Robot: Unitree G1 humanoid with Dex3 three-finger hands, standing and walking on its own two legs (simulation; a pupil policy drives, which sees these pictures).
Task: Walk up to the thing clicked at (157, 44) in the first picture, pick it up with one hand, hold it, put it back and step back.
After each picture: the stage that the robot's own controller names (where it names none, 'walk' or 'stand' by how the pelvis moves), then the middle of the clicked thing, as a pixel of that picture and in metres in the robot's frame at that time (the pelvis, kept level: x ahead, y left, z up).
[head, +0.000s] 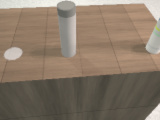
stand; out of the picture +0.60 -0.35 +0.06
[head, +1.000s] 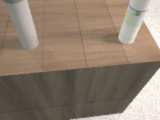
sink last; (134, 16) +0.57 -0.19 +0.09
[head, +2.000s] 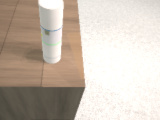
rise first; (51, 34) +0.47 +0.13 +0.09
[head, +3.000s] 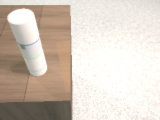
stand; (31, 47) +0.42 +0.19 +0.09
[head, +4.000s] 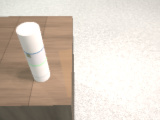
stand; (36, 55) +0.43 +0.19 +0.06
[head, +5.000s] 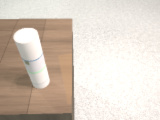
stand; (34, 62) +0.40 +0.19 +0.05
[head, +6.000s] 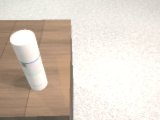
stand; (32, 64) +0.40 +0.19 +0.05
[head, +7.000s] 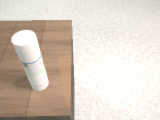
stand; (33, 64) +0.40 +0.19 +0.05
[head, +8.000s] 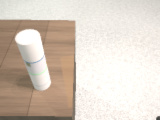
rise first; (36, 63) +0.39 +0.19 +0.06
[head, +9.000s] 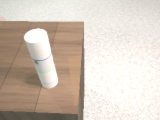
go down; (43, 62) +0.40 +0.18 +0.06
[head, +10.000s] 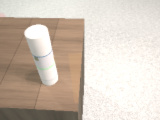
go down; (44, 58) +0.41 +0.17 +0.06
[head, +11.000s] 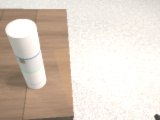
go down; (30, 59) +0.38 +0.16 +0.09
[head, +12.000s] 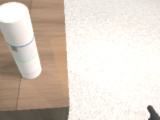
close in; (23, 47) +0.40 +0.17 +0.11
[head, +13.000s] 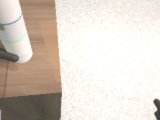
close in; (11, 27) +0.44 +0.17 +0.14
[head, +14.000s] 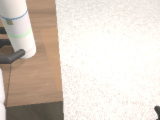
lift; (17, 23) +0.47 +0.17 +0.13
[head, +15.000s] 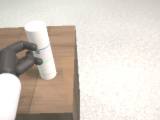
close; (42, 53) +0.47 +0.17 +0.08
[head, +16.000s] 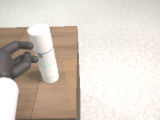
close; (45, 56) +0.45 +0.16 +0.07
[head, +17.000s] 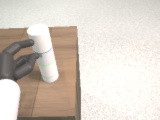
stand; (45, 56) +0.46 +0.16 +0.07
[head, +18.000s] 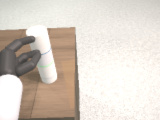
stand; (43, 57) +0.45 +0.17 +0.07
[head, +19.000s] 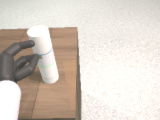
stand; (45, 57) +0.45 +0.17 +0.07
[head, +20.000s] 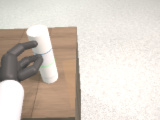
stand; (44, 57) +0.45 +0.17 +0.07
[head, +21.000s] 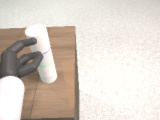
stand; (43, 57) +0.45 +0.17 +0.07
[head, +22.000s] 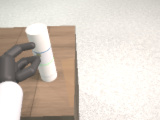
stand; (43, 55) +0.46 +0.17 +0.07
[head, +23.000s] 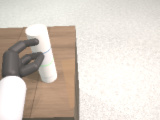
stand; (43, 56) +0.45 +0.17 +0.07
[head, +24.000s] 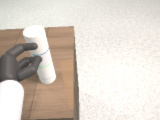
stand; (41, 57) +0.45 +0.17 +0.07
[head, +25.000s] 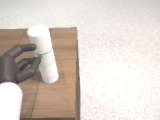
close; (45, 57) +0.45 +0.16 +0.07
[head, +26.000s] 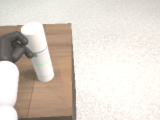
crouch; (40, 55) +0.45 +0.17 +0.07
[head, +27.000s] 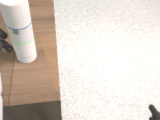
lower; (21, 32) +0.47 +0.16 +0.10
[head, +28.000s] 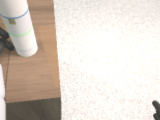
lower; (18, 22) +0.47 +0.16 +0.13
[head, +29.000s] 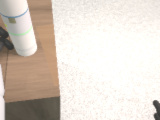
lower; (18, 21) +0.47 +0.16 +0.14
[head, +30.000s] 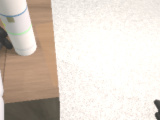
lower; (16, 20) +0.47 +0.15 +0.14
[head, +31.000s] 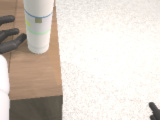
open; (38, 20) +0.47 +0.10 +0.14
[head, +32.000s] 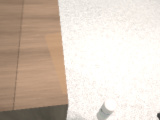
sink last; (105, 110) +0.35 -0.21 -0.44
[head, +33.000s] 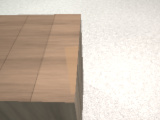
stand; out of the picture +0.39 -0.26 -0.70
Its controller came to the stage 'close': yes
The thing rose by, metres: 0.00
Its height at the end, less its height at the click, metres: -0.80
